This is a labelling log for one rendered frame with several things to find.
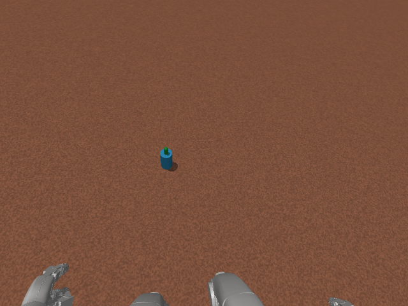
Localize bottle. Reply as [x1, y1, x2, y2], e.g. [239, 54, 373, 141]
[160, 147, 172, 170]

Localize left robot hand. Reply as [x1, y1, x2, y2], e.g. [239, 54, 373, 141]
[21, 263, 74, 306]

